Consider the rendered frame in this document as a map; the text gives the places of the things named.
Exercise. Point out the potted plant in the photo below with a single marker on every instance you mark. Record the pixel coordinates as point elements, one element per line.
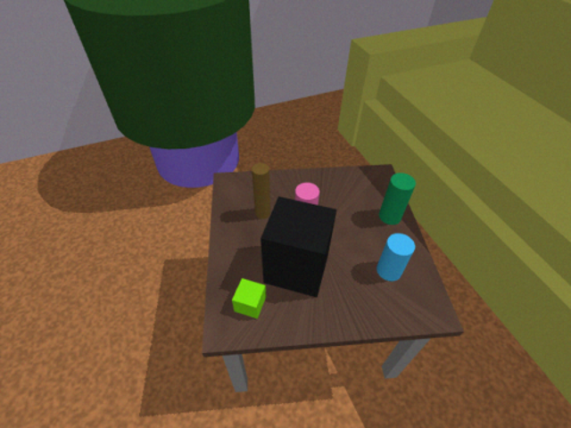
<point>177,76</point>

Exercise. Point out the sofa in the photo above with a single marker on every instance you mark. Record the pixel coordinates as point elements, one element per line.
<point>478,112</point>

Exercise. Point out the coffee table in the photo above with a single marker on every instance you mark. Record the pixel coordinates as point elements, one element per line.
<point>355,305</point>

